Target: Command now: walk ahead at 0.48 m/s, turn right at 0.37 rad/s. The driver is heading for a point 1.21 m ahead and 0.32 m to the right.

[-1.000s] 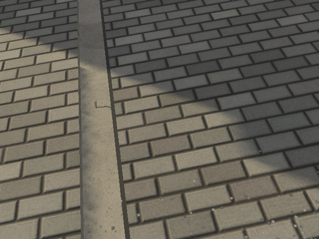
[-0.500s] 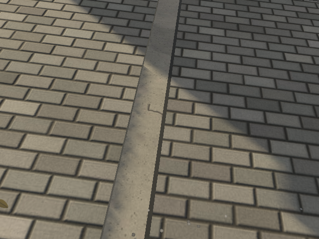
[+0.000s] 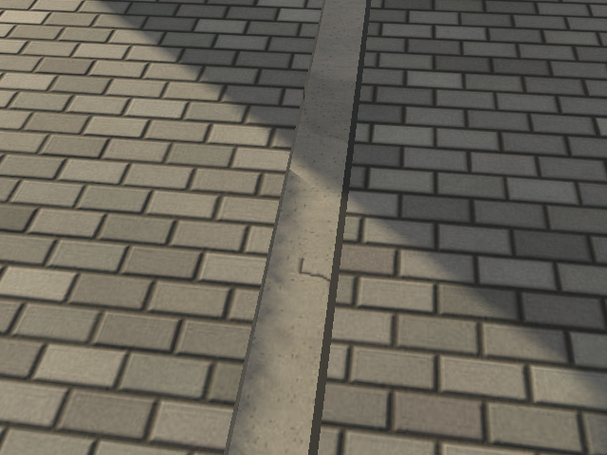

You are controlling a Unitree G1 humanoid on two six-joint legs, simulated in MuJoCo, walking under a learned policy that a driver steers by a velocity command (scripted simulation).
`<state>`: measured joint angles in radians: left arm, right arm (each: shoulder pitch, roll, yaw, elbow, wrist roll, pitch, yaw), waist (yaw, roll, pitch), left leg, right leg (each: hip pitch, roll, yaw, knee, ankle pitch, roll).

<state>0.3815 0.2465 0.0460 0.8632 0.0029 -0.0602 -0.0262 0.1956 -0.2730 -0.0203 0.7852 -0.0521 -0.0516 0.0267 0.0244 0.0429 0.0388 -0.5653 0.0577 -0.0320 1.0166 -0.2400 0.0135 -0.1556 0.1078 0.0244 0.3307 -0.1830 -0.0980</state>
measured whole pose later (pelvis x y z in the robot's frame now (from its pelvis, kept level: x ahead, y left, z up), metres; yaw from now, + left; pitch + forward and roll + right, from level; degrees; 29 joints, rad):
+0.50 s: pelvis +0.27 +0.03 +0.00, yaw -17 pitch +1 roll +1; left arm 0.23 0.32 0.08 0.77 0.04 0.01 -0.05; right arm 0.31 -0.26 -0.03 0.81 -0.02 -0.09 -0.01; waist -0.02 -0.06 0.02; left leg -0.14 -0.01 0.13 0.32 -0.20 0.04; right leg -0.59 -0.03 0.03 1.09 -0.25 -0.03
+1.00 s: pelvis +0.50 -0.12 +0.00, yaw -35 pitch +1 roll +0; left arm 0.31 0.28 0.06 0.80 0.01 -0.03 -0.02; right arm 0.19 -0.27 -0.03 0.74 -0.05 -0.03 0.01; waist 0.01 0.03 0.06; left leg -0.59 0.12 -0.03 1.08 -0.29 -0.03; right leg -0.20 0.14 0.02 0.37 -0.18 -0.13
